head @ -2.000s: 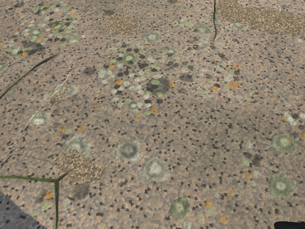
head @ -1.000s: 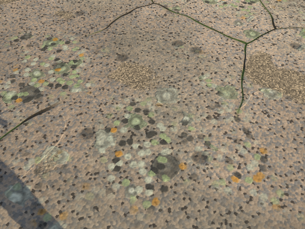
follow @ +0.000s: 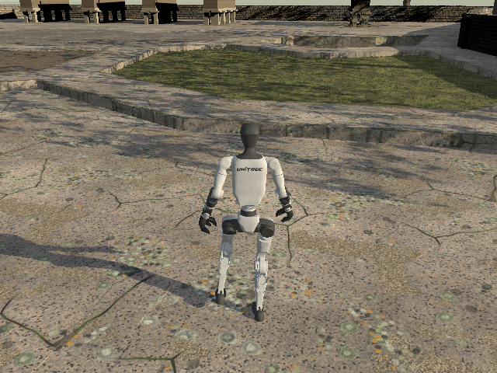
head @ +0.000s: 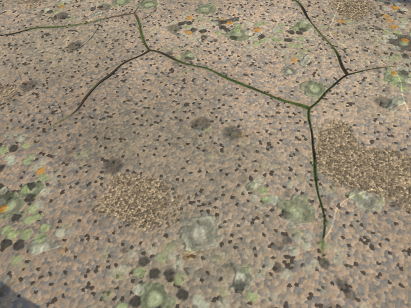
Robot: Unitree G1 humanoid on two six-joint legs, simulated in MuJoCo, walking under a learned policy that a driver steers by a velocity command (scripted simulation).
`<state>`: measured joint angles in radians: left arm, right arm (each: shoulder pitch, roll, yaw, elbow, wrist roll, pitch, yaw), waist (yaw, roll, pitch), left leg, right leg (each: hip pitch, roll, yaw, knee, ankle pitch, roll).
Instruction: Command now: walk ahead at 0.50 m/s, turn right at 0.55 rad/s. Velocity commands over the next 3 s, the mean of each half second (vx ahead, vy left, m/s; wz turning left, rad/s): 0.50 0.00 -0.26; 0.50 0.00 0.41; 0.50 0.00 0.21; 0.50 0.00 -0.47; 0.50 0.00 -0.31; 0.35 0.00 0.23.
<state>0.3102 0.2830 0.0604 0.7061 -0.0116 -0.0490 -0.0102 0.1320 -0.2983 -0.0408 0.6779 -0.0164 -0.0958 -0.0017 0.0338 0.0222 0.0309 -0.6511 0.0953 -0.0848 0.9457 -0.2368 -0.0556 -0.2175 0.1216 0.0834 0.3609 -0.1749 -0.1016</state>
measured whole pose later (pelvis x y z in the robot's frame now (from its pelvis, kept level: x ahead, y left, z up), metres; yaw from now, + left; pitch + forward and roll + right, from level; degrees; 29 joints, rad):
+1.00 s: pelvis +0.53 -0.01 +0.00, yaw +9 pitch +1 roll -2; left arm 0.33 0.28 0.08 0.81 0.01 -0.09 0.00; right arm 0.17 -0.31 -0.07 0.69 0.02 -0.02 0.02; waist 0.07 0.05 0.02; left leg -0.70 0.10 -0.05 0.90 -0.10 -0.01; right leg -0.05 0.01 -0.15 0.26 -0.23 -0.01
